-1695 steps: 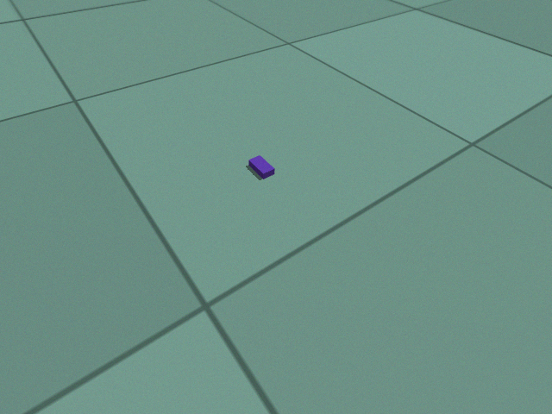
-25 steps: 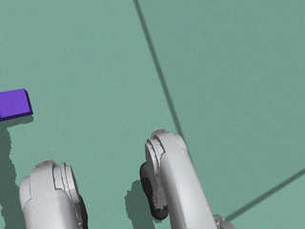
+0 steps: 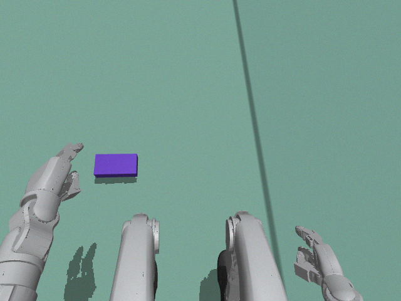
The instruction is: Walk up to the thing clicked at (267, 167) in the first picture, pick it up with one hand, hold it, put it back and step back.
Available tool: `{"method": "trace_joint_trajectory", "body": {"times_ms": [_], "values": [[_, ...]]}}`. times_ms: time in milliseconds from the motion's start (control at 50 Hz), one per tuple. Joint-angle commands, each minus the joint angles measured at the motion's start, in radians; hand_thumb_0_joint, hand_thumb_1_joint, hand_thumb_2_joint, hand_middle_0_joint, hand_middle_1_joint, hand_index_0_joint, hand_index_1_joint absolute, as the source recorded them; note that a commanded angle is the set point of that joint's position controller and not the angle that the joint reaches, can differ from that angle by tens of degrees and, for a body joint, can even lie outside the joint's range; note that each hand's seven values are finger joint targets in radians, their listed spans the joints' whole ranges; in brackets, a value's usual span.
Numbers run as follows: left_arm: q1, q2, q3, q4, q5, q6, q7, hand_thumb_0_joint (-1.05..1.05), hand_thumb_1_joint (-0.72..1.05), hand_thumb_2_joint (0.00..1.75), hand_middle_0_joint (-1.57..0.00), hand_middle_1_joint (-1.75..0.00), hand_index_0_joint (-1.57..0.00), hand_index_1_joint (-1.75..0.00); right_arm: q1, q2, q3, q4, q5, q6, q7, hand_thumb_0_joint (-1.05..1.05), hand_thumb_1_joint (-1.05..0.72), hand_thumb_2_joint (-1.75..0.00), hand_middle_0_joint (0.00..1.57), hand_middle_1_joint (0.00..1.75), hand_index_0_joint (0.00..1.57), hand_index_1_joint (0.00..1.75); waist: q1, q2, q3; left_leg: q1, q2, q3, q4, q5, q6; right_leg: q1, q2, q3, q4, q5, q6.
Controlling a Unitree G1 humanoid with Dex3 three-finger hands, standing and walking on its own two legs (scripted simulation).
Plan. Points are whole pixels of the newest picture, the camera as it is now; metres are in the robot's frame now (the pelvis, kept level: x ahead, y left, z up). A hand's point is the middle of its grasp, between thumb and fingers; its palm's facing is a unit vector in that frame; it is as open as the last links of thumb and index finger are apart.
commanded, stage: home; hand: left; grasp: from above
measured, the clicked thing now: (116, 165) +0.52 +0.26 -0.47
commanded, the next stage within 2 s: none
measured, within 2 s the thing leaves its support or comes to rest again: neither
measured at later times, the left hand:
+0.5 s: hand (60, 223) +0.26 +0.19 +0.11, palm faces +0.09 -0.97 -0.24, open 7.4 cm
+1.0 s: hand (20, 259) +0.22 +0.18 +0.18, palm faces +0.12 -0.97 -0.19, open 7.4 cm
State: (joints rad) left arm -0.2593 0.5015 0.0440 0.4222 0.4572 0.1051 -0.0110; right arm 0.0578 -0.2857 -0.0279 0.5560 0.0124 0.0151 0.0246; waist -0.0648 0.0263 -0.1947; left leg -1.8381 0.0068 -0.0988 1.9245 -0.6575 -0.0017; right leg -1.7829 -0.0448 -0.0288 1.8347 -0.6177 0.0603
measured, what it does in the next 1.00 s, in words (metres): rises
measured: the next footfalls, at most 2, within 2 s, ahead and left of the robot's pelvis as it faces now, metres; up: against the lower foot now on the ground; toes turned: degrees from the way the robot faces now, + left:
none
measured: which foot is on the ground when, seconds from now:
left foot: down 0.00-1.00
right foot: down 0.00-1.00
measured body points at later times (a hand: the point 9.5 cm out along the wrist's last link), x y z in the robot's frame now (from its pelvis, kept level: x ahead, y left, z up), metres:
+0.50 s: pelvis +0.05 -0.01 +0.18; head +0.11 +0.01 +0.63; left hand +0.25 +0.24 +0.12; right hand +0.20 -0.25 +0.10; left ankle +0.07 +0.12 -0.45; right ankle +0.09 -0.15 -0.45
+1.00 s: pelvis +0.08 -0.01 +0.23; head +0.09 +0.00 +0.68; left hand +0.21 +0.23 +0.20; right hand +0.27 -0.24 +0.18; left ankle +0.07 +0.12 -0.45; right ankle +0.09 -0.15 -0.45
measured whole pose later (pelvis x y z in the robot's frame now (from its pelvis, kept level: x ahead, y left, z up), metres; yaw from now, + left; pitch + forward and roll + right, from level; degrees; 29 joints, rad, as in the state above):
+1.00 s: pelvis +0.08 -0.01 +0.23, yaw +4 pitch +9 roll -3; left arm 0.49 0.22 0.03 -0.12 -0.04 0.48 0.01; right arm 0.25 -0.21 0.03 0.53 0.00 -0.25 -0.19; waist -0.03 0.04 -0.17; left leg -0.68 0.04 -0.07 1.01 -0.49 -0.02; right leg -0.64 -0.03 -0.06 0.94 -0.46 0.04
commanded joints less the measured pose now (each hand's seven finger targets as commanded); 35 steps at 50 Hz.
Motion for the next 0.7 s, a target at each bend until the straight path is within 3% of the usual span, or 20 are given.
{"method": "trace_joint_trajectory", "body": {"times_ms": [0,60,80,100,200,360,520,680], "values": [[-0.142,0.146,0.087,-0.270,-0.106,0.029,0.064,0.00,0.90,0.90,-0.20,-0.30,-0.20,-0.30,0.106,-0.159,-0.051,-0.073,0.017,-0.055,-0.035,0.00,-0.90,-0.90,0.20,0.30,0.20,0.30,-0.029,0.172,-0.509,0.595,0.002,-0.020,-0.432,0.093,0.012,0.347,0.034,-0.041,-0.289,0.123,-0.079],[-0.024,0.091,0.086,-0.242,-0.175,0.071,0.080,0.00,0.90,0.90,-0.20,-0.30,-0.20,-0.30,0.075,-0.135,-0.035,-0.082,0.022,-0.078,-0.053,0.00,-0.90,-0.90,0.20,0.30,0.20,0.30,-0.032,0.112,-0.420,0.610,-0.001,-0.012,-0.483,0.085,0.018,0.425,0.034,-0.027,-0.369,0.111,-0.077],[0.028,0.050,0.056,-0.276,-0.193,0.081,0.080,0.00,0.90,0.90,-0.20,-0.30,-0.20,-0.30,0.073,-0.120,-0.031,-0.100,0.025,-0.086,-0.057,0.00,-0.90,-0.90,0.20,0.30,0.20,0.30,-0.033,0.126,-0.412,0.630,-0.003,0.007,-0.504,0.102,0.017,0.466,0.037,-0.021,-0.404,0.118,-0.081],[0.054,0.064,0.079,-0.275,-0.217,0.097,0.084,0.00,0.90,0.90,-0.20,-0.30,-0.20,-0.30,0.073,-0.119,-0.028,-0.102,0.025,-0.091,-0.060,0.00,-0.90,-0.90,0.20,0.30,0.20,0.30,-0.026,0.114,-0.412,0.647,-0.005,0.013,-0.518,0.109,0.019,0.513,0.036,-0.012,-0.437,0.121,-0.080],[0.206,0.003,0.079,-0.393,-0.352,0.177,0.091,0.00,0.90,0.90,-0.20,-0.30,-0.20,-0.30,0.074,-0.094,-0.014,-0.130,0.033,-0.118,-0.088,0.00,-0.90,-0.90,0.20,0.30,0.20,0.30,-0.021,0.092,-0.370,0.787,-0.001,0.013,-0.655,0.119,0.016,0.692,0.043,0.003,-0.594,0.131,-0.074],[0.387,-0.105,0.084,-0.512,-0.473,0.234,0.108,0.00,0.90,0.90,-0.20,-0.30,-0.20,-0.30,0.133,-0.055,0.017,-0.135,0.033,-0.181,-0.159,0.00,-0.90,-0.90,0.20,0.30,0.20,0.30,-0.026,0.066,-0.264,0.959,0.004,0.010,-0.825,0.210,0.015,0.903,0.050,0.000,-0.778,0.221,-0.068],[0.616,-0.165,0.079,-0.653,-0.527,0.295,0.090,0.00,0.90,0.90,-0.20,-0.30,-0.20,-0.30,0.185,-0.047,0.018,-0.163,0.020,-0.233,-0.206,0.00,-0.90,-0.90,0.20,0.30,0.20,0.30,0.008,0.082,-0.138,1.134,0.000,0.026,-1.008,0.273,0.003,1.078,0.060,-0.021,-0.955,0.269,-0.062],[0.762,-0.191,0.048,-0.740,-0.517,0.327,0.061,0.00,0.90,0.90,-0.20,-0.30,-0.20,-0.30,0.180,-0.041,0.014,-0.189,0.009,-0.271,-0.224,0.00,-0.90,-0.90,0.20,0.30,0.20,0.30,0.014,0.025,-0.051,1.205,-0.008,0.055,-1.064,0.373,0.012,1.162,0.070,-0.048,-1.037,0.337,-0.059]]}}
